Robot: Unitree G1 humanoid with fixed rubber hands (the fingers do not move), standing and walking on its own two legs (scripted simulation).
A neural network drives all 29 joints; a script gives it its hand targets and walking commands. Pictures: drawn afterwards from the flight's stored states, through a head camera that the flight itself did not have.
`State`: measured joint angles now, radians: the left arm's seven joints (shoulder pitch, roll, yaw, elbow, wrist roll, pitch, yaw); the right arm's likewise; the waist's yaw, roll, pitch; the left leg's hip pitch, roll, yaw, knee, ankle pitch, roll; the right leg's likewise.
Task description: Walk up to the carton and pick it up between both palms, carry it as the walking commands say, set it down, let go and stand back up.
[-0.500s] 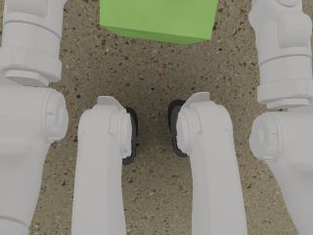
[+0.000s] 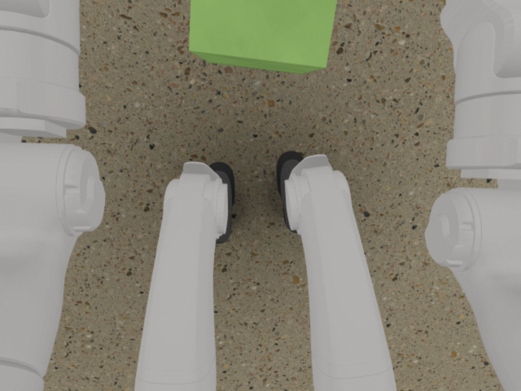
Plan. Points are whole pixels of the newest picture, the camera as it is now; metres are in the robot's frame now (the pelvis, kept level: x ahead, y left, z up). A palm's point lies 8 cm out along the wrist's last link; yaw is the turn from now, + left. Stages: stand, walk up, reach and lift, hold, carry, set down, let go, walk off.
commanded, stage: set down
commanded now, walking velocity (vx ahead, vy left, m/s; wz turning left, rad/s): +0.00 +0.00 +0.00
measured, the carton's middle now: out of the picture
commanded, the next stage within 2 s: let go in 0.46 s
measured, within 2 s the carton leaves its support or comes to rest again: neither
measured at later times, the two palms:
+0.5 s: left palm out of the picture +0.59 +0.16 +0.01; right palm out of the picture +0.54 -0.21 +0.00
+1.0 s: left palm out of the picture +0.42 +0.19 +0.06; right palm out of the picture +0.39 -0.24 +0.07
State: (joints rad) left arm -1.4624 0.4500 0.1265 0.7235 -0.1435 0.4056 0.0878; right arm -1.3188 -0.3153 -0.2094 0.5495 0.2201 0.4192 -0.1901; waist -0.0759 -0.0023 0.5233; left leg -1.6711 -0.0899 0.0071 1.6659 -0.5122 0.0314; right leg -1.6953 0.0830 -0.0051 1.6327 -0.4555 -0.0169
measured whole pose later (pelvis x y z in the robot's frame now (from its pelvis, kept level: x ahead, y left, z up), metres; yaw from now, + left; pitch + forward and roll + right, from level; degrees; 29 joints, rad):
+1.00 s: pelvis +0.08 +0.00 +0.19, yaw +0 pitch +20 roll +0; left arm -0.41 0.18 0.13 0.39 0.03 0.23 0.09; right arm -0.32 -0.24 -0.11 0.32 0.05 0.22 0.03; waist -0.05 -0.01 0.28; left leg -0.85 -0.08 -0.06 0.85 -0.34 0.03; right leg -0.88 0.08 0.04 0.83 -0.30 -0.03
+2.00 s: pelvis +0.15 +0.01 +0.23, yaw +0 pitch -2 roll +0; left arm 0.23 0.23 0.01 0.62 0.04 0.04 0.00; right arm 0.22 -0.22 -0.03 0.59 -0.02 0.09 0.00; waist 0.00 0.00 -0.03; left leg -0.14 -0.08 -0.05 0.52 -0.34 0.06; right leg -0.17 0.05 0.04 0.53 -0.32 -0.03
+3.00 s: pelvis +0.10 -0.01 +0.24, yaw +2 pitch -3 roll +0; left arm 0.25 0.32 0.03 0.98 0.03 -0.04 0.00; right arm 0.29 -0.32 -0.03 0.98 -0.03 -0.04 -0.01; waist 0.00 0.00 -0.06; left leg -0.16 -0.07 -0.09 0.45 -0.22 0.02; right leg -0.18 0.06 0.02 0.44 -0.20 -0.05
